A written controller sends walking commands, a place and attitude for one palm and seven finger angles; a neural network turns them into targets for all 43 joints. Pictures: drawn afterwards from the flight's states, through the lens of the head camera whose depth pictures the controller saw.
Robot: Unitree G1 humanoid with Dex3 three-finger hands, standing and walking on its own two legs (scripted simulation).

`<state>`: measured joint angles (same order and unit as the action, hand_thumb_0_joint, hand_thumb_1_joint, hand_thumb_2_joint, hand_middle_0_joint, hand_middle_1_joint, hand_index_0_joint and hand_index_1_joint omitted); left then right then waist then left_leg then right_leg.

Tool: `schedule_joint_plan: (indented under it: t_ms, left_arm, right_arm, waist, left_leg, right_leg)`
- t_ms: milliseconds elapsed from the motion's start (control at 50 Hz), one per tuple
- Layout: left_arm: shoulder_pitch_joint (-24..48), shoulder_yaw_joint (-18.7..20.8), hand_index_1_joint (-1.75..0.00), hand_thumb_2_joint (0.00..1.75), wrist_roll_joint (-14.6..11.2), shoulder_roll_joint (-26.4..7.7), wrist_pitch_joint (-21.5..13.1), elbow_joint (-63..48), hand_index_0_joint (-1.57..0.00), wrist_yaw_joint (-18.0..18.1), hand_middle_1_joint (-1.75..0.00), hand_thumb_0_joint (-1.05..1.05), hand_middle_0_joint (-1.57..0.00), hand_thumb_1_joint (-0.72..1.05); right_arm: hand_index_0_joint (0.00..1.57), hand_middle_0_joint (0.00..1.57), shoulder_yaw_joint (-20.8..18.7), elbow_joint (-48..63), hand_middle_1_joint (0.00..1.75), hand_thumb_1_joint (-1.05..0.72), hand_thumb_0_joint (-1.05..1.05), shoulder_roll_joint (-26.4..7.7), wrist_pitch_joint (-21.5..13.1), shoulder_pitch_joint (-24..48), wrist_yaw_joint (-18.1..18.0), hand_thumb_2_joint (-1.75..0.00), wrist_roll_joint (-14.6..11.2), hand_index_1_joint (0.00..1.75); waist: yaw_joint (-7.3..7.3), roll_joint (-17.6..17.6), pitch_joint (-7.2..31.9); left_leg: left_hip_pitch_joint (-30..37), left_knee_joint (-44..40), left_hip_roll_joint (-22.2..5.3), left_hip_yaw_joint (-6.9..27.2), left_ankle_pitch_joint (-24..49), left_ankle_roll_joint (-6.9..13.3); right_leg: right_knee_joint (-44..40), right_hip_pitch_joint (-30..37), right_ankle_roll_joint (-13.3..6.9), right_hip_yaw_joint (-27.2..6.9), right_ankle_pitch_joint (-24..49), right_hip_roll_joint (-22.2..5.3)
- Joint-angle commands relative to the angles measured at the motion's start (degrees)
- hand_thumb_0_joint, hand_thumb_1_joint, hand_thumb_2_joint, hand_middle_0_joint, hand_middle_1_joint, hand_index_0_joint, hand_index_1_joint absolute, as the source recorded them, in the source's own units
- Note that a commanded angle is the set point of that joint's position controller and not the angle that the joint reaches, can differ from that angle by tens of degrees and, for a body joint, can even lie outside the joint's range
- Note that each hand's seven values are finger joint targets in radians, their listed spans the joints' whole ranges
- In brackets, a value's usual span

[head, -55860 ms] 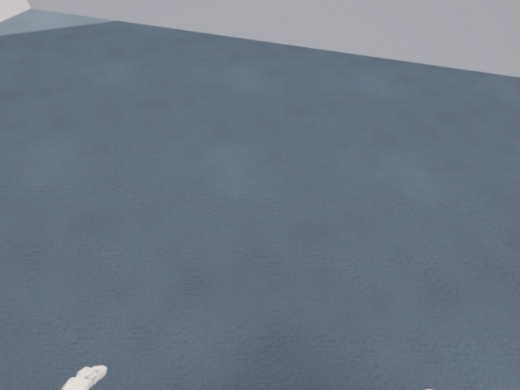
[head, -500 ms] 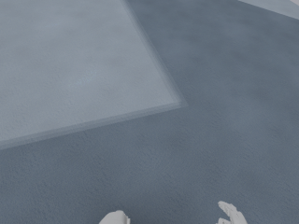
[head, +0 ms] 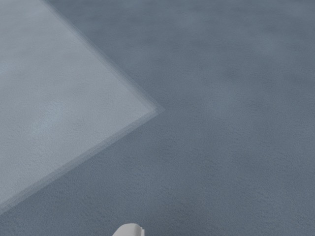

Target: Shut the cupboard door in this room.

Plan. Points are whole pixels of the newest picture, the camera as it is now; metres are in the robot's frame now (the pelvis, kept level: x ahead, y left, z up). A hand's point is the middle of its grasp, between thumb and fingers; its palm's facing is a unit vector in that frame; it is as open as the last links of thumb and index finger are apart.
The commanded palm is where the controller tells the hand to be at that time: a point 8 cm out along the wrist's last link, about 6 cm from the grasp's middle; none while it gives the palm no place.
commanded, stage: turn to face it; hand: left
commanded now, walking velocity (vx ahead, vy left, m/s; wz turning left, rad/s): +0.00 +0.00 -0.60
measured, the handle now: out of the picture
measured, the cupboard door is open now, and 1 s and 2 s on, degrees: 56 56 56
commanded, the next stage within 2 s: none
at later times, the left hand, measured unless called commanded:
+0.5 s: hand (90, 219) +0.18 +0.23 -0.16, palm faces -0.25 -0.94 -0.22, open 7.4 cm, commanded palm none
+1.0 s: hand (132, 210) +0.21 +0.11 -0.14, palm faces -0.56 -0.79 -0.25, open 7.4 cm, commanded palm none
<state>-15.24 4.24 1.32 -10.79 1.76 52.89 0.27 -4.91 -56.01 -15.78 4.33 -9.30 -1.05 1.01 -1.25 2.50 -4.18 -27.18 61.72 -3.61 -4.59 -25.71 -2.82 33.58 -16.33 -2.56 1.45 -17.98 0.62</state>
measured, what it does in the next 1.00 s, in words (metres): steps on the spot, turning right: left foot, then right foot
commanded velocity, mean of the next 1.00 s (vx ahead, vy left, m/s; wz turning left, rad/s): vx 0.00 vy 0.00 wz -0.60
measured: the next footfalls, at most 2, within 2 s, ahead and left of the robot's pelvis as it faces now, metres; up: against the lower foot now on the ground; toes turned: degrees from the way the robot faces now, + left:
left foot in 0.34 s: +0.10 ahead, +0.14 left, +0.00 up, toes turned -11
right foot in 0.74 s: -0.01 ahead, -0.09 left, +0.00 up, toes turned -32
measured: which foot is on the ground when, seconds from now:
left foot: up 0.00-0.32, down 0.34-0.74, up 0.76-1.00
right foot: down 0.00-0.32, up 0.34-0.72, down 0.74-1.00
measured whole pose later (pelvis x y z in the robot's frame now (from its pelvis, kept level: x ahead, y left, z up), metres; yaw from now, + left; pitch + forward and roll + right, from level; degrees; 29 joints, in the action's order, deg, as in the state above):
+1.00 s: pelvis +0.02 -0.01 +0.01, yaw -35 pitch +1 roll +2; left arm -10.9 2.5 0.7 -11.5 1.7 50.3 -0.5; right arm -3.6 -52.4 -14.9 3.4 -10.1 -0.8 1.1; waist 1.0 0.9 -4.9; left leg -30.2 62.8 -4.5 0.1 -20.3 -5.9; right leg 26.8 -13.1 -3.5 -2.4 -14.8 2.7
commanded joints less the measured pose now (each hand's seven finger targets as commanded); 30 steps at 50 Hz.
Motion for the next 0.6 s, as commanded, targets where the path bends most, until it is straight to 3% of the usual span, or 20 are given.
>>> schedule_joint_plan:
  t_ms: [0, 20, 60, 160, 220, 260, 280, 300, 320, 340, 360, 380, 420, 460, 520, 560, 580]
  left_arm:
    - [-1.2, 2.0, -0.3, 0.9, -0.1, -10.7, -1.4, -3.7, -0.2, 0.9, -0.3, 0.0, -0.2, 0.9]
    - [-1.2, 2.1, -0.3, 0.9, -0.1, -10.9, -1.5, -3.6, -0.2, 1.0, -0.3, 0.0, -0.2, 0.9]
    - [-2.7, 2.1, -0.3, 0.9, -0.1, -11.7, -1.4, -3.3, -0.2, 0.7, -0.3, 0.0, -0.2, 0.9]
    - [-2.2, 2.7, -0.3, 0.9, 0.3, -13.2, -0.9, -3.6, -0.2, 0.7, -0.3, 0.0, -0.2, 0.9]
    - [1.2, 3.0, -0.3, 0.9, 0.5, -13.8, -0.4, -4.7, -0.2, 0.6, -0.3, 0.0, -0.2, 0.9]
    - [4.7, 2.8, -0.3, 0.9, -0.1, -13.4, 0.1, -5.6, -0.2, 0.4, -0.3, 0.0, -0.2, 0.9]
    - [5.0, 2.3, -0.3, 0.9, -0.5, -11.0, 0.3, -6.4, -0.2, 0.3, -0.3, 0.0, -0.2, 0.9]
    - [2.4, 1.6, -0.3, 0.9, -1.2, -7.4, 0.6, -7.1, -0.2, -0.1, -0.3, 0.0, -0.2, 0.9]
    - [3.8, 1.4, -0.3, 0.9, -0.6, -8.7, 0.6, -7.9, -0.2, -0.2, -0.3, 0.0, -0.2, 0.9]
    - [4.2, 1.8, -0.3, 0.9, -0.3, -9.3, 0.7, -8.6, -0.2, -0.6, -0.3, 0.0, -0.2, 0.9]
    - [4.3, 2.4, -0.3, 0.9, 0.3, -9.7, 1.1, -7.5, -0.2, -1.0, -0.3, 0.0, -0.2, 0.9]
    - [4.3, 2.7, -0.3, 0.9, 0.3, -9.8, 1.4, -6.7, -0.2, -1.4, -0.3, 0.0, -0.2, 0.9]
    - [3.9, 2.3, -0.3, 0.9, 0.1, -8.8, 1.8, -6.7, -0.2, -2.1, -0.3, 0.0, -0.2, 0.9]
    - [4.9, 1.9, -0.3, 0.9, -0.2, -7.9, 2.0, -7.0, -0.2, -2.3, -0.3, 0.0, -0.2, 0.9]
    - [7.3, 1.4, -0.3, 0.9, -0.2, -6.9, 1.9, -8.0, -0.2, -2.5, -0.3, 0.0, -0.2, 0.9]
    - [9.1, 1.1, -0.3, 0.9, -0.2, -6.2, 1.8, -8.4, -0.2, -2.6, -0.3, 0.0, -0.2, 0.9]
    - [9.1, 0.9, -0.3, 0.9, -0.3, -6.0, 1.6, -8.4, -0.2, -2.6, -0.3, 0.0, -0.2, 0.9]
  right_arm:
    - [0.2, 0.2, 0.5, 6.3, 0.3, -0.9, 0.0, -1.8, -2.6, 1.7, 0.1, -0.9, 0.0, 0.3]
    - [0.2, 0.2, 0.5, 5.9, 0.3, -0.9, 0.0, -1.7, -2.7, 1.5, 0.0, -0.9, 0.0, 0.3]
    - [0.2, 0.2, 0.7, 6.6, 0.3, -0.9, 0.0, -1.7, -2.6, 2.5, -0.2, -0.9, 0.0, 0.3]
    - [0.2, 0.2, 1.0, 8.3, 0.3, -0.9, 0.0, -2.1, -3.1, 3.6, -0.7, -0.9, -0.5, 0.3]
    - [0.2, 0.2, 1.0, 8.5, 0.3, -0.9, 0.0, -1.9, -3.4, 1.2, -0.8, -0.9, -0.9, 0.3]
    - [0.2, 0.2, 1.1, 6.9, 0.3, -0.9, 0.0, -2.2, -4.0, -4.4, -1.0, -0.9, -1.0, 0.3]
    - [0.2, 0.2, 0.8, 6.2, 0.3, -0.9, 0.0, -4.6, -4.6, -6.7, -1.2, -0.9, -0.8, 0.3]
    - [0.2, 0.2, -0.1, 6.8, 0.3, -0.9, 0.0, -10.3, -5.2, -7.1, -1.4, -0.9, 0.1, 0.3]
    - [0.2, 0.2, -0.4, 7.6, 0.3, -0.9, 0.0, -11.9, -4.7, -8.4, -1.5, -0.9, 0.2, 0.3]
    - [0.2, 0.2, 0.2, 9.0, 0.3, -0.9, 0.0, -11.2, -4.4, -6.7, -1.5, -0.9, 0.9, 0.3]
    - [0.2, 0.2, 0.8, 9.2, 0.3, -0.9, 0.0, -8.6, -4.8, -4.3, -1.6, -0.9, 1.0, 0.3]
    - [0.2, 0.2, 1.0, 9.8, 0.3, -0.9, 0.0, -8.1, -4.8, -2.2, -1.7, -0.9, 1.0, 0.3]
    - [0.2, 0.2, 1.4, 10.1, 0.3, -0.9, 0.0, -6.8, -4.8, -0.9, -1.8, -0.9, 0.7, 0.3]
    - [0.2, 0.2, 1.1, 9.1, 0.3, -0.9, 0.0, -6.5, -4.9, -3.7, -1.9, -0.9, 0.7, 0.3]
    - [0.2, 0.2, 0.5, 7.6, 0.3, -0.9, 0.0, -7.1, -4.8, -7.0, -1.7, -0.9, 0.5, 0.3]
    - [0.2, 0.2, 0.0, 6.8, 0.3, -0.9, 0.0, -7.5, -4.6, -8.1, -1.4, -0.9, 0.7, 0.3]
    - [0.2, 0.2, -0.2, 6.6, 0.3, -0.9, 0.0, -8.2, -4.6, -7.9, -1.2, -0.9, 0.7, 0.3]
  waist:
    - [0.09, -8.8, 8.0]
    - [-0.01, -8.6, 8.5]
    - [-0.89, -7.3, 7.6]
    - [-1.42, -9.4, 6.5]
    - [0.08, -10.5, 5.6]
    - [2.95, -10.2, 6.7]
    - [3.74, -4.2, 8.2]
    - [2.94, 13.0, 9.3]
    - [3.8, 14.3, 8.3]
    - [3.11, 8.1, 6.5]
    - [1.74, 7.1, 4.6]
    - [0.77, 7.8, 3.5]
    - [0.23, 7.9, 3.8]
    - [1.32, 6.8, 5.9]
    - [2.9, 7.6, 7.5]
    - [3.66, 7.8, 7.8]
    - [3.78, 9.5, 7.7]
  left_leg:
    - [-7.6, 2.1, -0.4, 5.1, 4.8, -1.5]
    - [-7.4, 0.9, -0.2, 4.8, 5.3, -1.8]
    - [-6.9, -1.9, 0.4, 4.7, 4.5, -2.2]
    - [-3.9, -11.4, 1.3, 4.7, 1.2, -2.2]
    - [4.1, -21.0, 2.4, 4.6, 2.0, -1.5]
    - [14.6, -33.5, 3.1, 4.1, 12.1, -1.1]
    - [22.4, -40.6, -1.4, 7.1, 15.8, -0.3]
    - [28.2, -45.5, -15.8, 22.1, 21.7, 4.8]
    - [23.4, -45.4, -23.5, 27.1, 27.3, 10.2]
    - [17.7, -45.5, -23.9, 25.5, 25.5, 13.2]
    - [15.7, -46.4, -20.2, 21.7, 26.9, 11.9]
    - [15.0, -45.5, -18.2, 17.8, 29.0, 11.1]
    - [17.4, -43.8, -15.0, 9.8, 32.6, 9.9]
    - [22.5, -42.0, -14.2, 6.8, 37.7, 10.0]
    - [27.4, -40.0, -15.4, 4.3, 42.2, 10.6]
    - [26.9, -39.0, -15.6, 2.4, 43.5, 10.5]
    - [26.5, -38.1, -16.0, 1.5, 44.1, 10.4]
  right_leg:
    - [-12.8, 12.9, -7.4, -16.3, 29.4, -13.8]
    - [-12.4, 14.5, -7.1, -15.5, 30.9, -13.1]
    - [-12.3, 14.1, -7.9, -17.3, 32.3, -13.3]
    - [-10.9, 13.4, -9.7, -21.8, 34.3, -13.5]
    - [-9.4, 6.8, -8.5, -23.8, 31.2, -12.6]
    - [-6.1, 0.8, -4.7, -22.1, 25.2, -9.1]
    - [-1.7, -4.4, -1.8, -18.6, 16.6, -4.5]
    - [9.4, -14.1, 2.0, -10.8, -5.8, 3.9]
    - [21.9, -13.6, 3.7, -5.5, -18.8, 2.7]
    - [29.4, -12.4, 4.0, -6.0, -18.0, 0.6]
    - [33.2, -13.6, 4.7, -5.8, -13.9, 0.1]
    - [35.7, -14.3, 5.2, -5.5, -11.6, -0.8]
    - [35.3, -14.8, 6.0, -3.4, -8.2, -1.9]
    - [32.3, -15.3, 6.5, -2.0, -7.4, -1.8]
    - [25.5, -14.9, 6.6, 0.3, -7.8, -2.6]
    - [19.1, -11.8, 6.1, 1.5, -8.0, -2.3]
    - [16.0, -10.0, 5.8, 2.4, -8.0, -2.0]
